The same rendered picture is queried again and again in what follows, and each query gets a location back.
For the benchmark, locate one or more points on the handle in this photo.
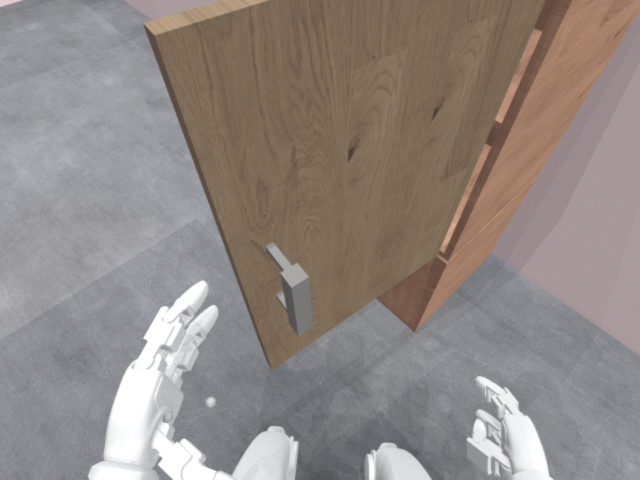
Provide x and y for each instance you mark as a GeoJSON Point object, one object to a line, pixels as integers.
{"type": "Point", "coordinates": [296, 297]}

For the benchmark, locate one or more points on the cupboard door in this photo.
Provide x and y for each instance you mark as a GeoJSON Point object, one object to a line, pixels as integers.
{"type": "Point", "coordinates": [344, 131]}

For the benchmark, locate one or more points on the right robot thigh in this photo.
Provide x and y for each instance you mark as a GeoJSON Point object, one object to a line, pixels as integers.
{"type": "Point", "coordinates": [393, 464]}

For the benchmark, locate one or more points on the left robot hand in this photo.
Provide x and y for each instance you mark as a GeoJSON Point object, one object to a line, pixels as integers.
{"type": "Point", "coordinates": [150, 387]}

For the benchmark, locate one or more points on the right robot hand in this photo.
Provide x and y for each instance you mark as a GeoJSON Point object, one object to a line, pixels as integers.
{"type": "Point", "coordinates": [515, 445]}

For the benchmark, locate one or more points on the robot thigh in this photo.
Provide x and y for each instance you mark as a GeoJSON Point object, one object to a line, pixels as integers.
{"type": "Point", "coordinates": [393, 464]}
{"type": "Point", "coordinates": [270, 456]}

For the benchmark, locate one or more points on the left robot thigh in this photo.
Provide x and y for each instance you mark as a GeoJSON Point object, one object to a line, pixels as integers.
{"type": "Point", "coordinates": [270, 456]}

